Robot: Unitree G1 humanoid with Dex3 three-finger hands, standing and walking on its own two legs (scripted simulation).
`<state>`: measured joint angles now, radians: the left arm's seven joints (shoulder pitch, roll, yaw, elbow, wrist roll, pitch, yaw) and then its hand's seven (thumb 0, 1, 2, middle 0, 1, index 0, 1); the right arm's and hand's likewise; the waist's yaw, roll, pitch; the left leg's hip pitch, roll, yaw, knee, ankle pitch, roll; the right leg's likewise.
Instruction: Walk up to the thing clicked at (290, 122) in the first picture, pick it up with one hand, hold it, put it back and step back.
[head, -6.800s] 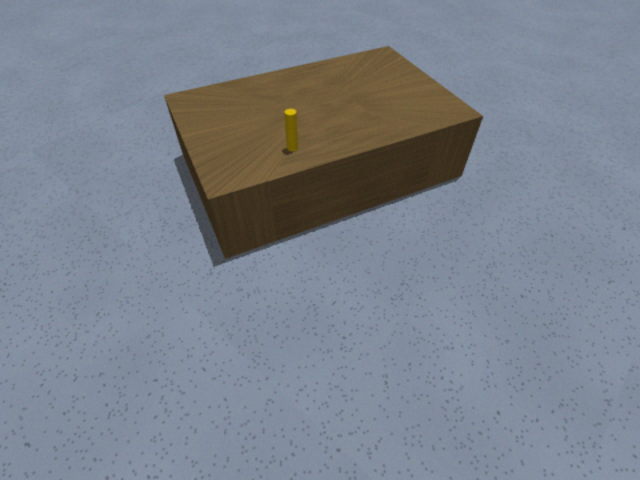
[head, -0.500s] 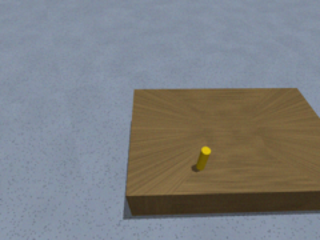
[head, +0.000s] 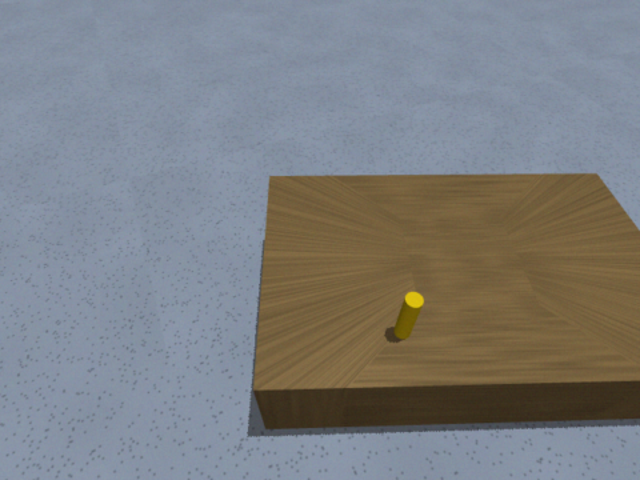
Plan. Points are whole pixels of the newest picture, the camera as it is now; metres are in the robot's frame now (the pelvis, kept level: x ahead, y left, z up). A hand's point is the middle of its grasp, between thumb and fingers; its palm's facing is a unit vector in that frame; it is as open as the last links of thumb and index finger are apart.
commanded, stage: stand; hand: right
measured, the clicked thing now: (407, 316) +0.52 -0.23 -0.37
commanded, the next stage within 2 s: go down in 0.56 s
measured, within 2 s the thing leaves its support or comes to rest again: neither
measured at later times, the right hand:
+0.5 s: hand out of the picture +0.08 -0.25 -0.16, palm faces -0.04 +0.94 -0.34, open 7.4 cm
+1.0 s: hand (513, 475) +0.15 -0.27 -0.15, palm faces +0.02 +0.94 -0.35, open 13.1 cm
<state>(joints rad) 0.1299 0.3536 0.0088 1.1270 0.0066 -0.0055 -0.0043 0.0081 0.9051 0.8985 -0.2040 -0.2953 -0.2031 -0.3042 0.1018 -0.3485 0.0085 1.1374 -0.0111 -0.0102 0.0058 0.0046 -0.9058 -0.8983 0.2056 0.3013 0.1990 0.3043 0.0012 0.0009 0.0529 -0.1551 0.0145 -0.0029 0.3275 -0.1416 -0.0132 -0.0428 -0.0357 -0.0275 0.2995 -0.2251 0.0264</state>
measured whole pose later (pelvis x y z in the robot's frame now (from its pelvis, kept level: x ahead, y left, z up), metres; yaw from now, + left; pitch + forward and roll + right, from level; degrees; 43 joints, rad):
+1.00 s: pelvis -0.01 -0.01 -0.02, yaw -1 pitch +4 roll +1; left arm 0.25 0.25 0.02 0.74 -0.04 -0.04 0.04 0.01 0.92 0.90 -0.21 -0.30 -0.21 -0.31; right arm -0.01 -0.34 -0.15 0.92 -0.11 0.13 0.05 0.00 -0.24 -0.26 0.11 0.06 0.08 0.06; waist 0.01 0.00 0.00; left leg -0.38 0.02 0.02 0.51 -0.21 -0.02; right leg -0.31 -0.03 0.00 0.56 -0.33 0.02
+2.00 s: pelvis +0.00 -0.02 -0.07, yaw -4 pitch +12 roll +3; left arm 0.26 0.24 -0.02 0.59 -0.03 -0.21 0.14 0.01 0.89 0.90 -0.20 -0.29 -0.19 -0.30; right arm 0.32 -0.38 -0.19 0.20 -0.01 0.45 0.09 -0.01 0.52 -0.02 0.07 0.05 0.06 0.05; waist 0.02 -0.03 -0.13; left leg -0.71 0.03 0.07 0.92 -0.42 -0.03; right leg -0.67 -0.03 0.07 1.01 -0.55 0.01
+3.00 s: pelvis -0.04 -0.01 -0.12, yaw -1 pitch +25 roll +4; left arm 0.29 0.32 -0.09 0.66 0.03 -0.15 0.04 0.01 0.92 0.88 -0.20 -0.29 -0.20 -0.30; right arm -0.72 -0.90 -0.64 1.27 0.03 -0.27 0.53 -0.01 0.42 -0.03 0.08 0.04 0.06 0.04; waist 0.13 0.03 -0.09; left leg -1.17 0.02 0.06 1.14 -0.41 -0.02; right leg -1.14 -0.04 0.07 1.27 -0.57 0.01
